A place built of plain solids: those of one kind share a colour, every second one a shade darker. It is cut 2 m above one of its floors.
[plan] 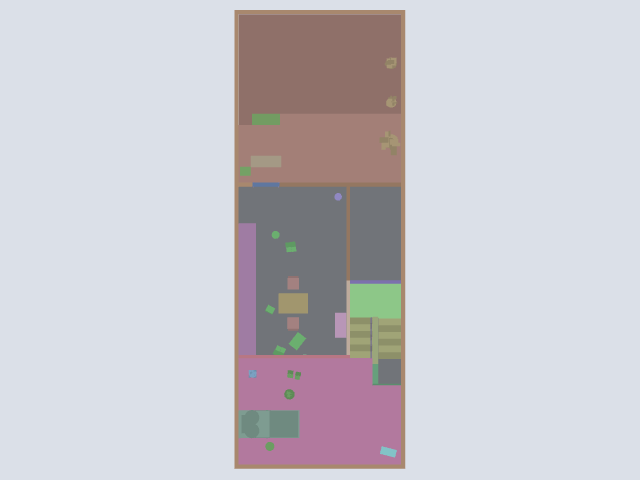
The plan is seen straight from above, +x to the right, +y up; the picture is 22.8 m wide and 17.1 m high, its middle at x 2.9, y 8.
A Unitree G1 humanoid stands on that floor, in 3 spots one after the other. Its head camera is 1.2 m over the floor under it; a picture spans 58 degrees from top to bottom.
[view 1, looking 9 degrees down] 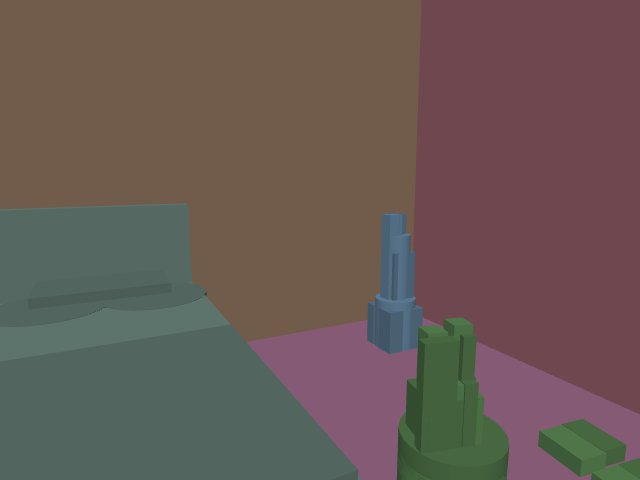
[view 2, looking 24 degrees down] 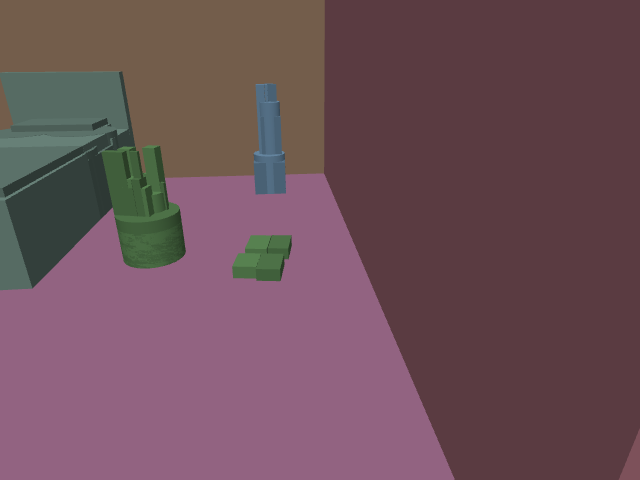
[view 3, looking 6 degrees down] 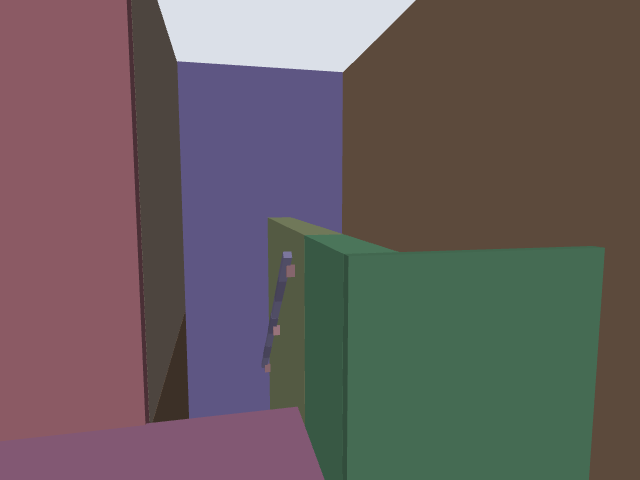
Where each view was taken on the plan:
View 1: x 2.85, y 1.45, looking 153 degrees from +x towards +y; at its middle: wall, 3.24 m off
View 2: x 4.37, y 3.28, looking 174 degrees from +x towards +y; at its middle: upper_floor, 2.95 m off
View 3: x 4.37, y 1.48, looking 77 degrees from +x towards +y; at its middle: guard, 1.92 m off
